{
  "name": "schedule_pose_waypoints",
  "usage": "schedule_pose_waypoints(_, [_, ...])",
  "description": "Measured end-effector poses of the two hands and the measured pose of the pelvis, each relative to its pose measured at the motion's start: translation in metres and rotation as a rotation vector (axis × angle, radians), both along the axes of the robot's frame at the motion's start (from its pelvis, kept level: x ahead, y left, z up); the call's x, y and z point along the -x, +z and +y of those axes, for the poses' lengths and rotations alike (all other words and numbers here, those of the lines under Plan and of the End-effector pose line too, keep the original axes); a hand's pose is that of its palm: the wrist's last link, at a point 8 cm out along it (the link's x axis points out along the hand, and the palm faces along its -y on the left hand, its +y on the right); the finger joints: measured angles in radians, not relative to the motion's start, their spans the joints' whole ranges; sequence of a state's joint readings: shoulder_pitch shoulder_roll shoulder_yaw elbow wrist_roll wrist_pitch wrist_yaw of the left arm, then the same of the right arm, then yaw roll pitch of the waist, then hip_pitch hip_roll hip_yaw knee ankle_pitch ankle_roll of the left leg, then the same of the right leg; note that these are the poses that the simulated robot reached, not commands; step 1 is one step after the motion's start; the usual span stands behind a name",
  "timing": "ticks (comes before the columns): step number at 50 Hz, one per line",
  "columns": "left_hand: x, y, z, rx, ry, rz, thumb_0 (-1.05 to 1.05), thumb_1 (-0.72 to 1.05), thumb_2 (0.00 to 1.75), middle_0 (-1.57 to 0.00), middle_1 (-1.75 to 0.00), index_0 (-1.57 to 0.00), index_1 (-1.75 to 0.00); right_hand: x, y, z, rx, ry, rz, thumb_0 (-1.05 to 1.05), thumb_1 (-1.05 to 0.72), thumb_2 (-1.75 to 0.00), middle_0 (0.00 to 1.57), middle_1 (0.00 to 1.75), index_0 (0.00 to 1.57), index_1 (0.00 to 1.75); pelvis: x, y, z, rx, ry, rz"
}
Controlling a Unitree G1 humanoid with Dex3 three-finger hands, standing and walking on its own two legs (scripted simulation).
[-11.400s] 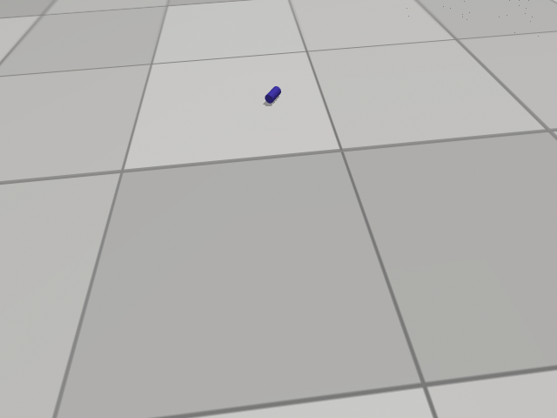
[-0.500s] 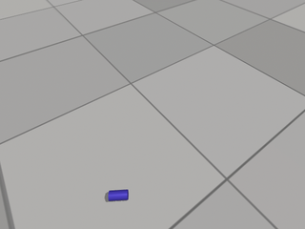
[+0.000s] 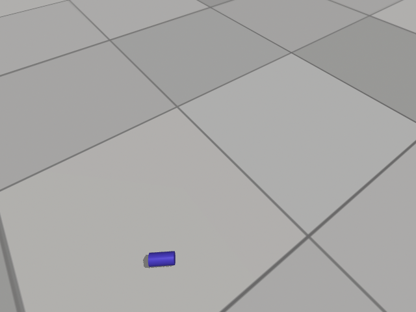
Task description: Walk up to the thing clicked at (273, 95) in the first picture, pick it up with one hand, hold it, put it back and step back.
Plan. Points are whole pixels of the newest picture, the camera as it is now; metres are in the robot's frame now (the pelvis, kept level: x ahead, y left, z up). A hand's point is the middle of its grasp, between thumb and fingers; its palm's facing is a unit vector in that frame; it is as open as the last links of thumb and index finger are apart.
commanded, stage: walk up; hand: left
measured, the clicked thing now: (162, 258) +0.45 +0.24 -0.74
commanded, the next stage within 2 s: stand in 0.76 s
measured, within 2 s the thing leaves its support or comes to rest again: neither
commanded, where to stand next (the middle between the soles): +0.07 -0.01 m, yaw +2 degrees
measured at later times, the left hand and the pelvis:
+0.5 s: hand out of the picture +0.10 +0.24 -0.14, palm faces +0.01 -0.95 -0.31, open 7.4 cm; pelvis +0.01 -0.01 +0.01, yaw +1 degrees
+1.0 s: hand out of the picture +0.08 +0.25 -0.14, palm faces -0.01 -0.94 -0.34, open 7.4 cm; pelvis +0.01 -0.01 +0.01, yaw +1 degrees
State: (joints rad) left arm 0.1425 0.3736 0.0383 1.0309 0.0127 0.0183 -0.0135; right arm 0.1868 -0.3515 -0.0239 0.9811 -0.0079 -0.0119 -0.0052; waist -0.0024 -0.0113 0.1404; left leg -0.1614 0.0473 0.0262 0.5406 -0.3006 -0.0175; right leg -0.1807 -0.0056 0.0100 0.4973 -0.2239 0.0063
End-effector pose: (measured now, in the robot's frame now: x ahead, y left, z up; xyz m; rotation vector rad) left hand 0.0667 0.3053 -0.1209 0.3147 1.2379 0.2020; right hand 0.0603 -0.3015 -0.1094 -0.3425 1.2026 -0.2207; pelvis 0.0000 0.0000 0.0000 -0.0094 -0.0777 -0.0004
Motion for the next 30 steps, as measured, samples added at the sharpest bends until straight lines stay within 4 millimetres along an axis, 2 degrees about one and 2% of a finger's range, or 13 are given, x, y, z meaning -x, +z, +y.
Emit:
schedule_pose_waypoints(4, [0.001,0.006,-0.01,0.008,0.004,0.003,0.01,0.9,0.9,-0.2,-0.3,-0.2,-0.3,-0.009,-0.003,-0.002,-0.021,-0.001,-0.011,0.01,-0.9,-0.9,0.21,0.3,0.21,0.3,-0.003,0.003,-0.004,-0.01,0.007,0.008])
schedule_pose_waypoints(12, [-0.017,0.013,-0.022,0.03,0.014,-0.048,0.01,0.9,0.9,-0.2,-0.3,-0.2,-0.3,-0.021,0.0,-0.002,-0.038,0.023,-0.006,0.01,-0.9,-0.9,0.21,0.3,0.21,0.3,-0.008,0.01,-0.008,-0.01,0.013,0.022])
schedule_pose_waypoints(20, [-0.029,0.014,-0.025,0.035,0.01,-0.06,0.0,0.9,0.9,-0.2,-0.3,-0.2,-0.3,-0.028,0.006,-0.005,-0.028,0.021,-0.013,0.01,-0.9,-0.9,0.21,0.3,0.21,0.3,-0.01,0.012,-0.01,-0.008,0.014,0.03])
schedule_pose_waypoints(30, [-0.025,0.014,-0.022,0.031,0.016,-0.039,0.0,0.9,0.9,-0.2,-0.3,-0.2,-0.3,-0.027,0.007,-0.008,-0.016,0.014,-0.001,0.01,-0.9,-0.9,0.21,0.3,0.21,0.3,-0.013,0.013,-0.009,-0.008,0.015,0.034])
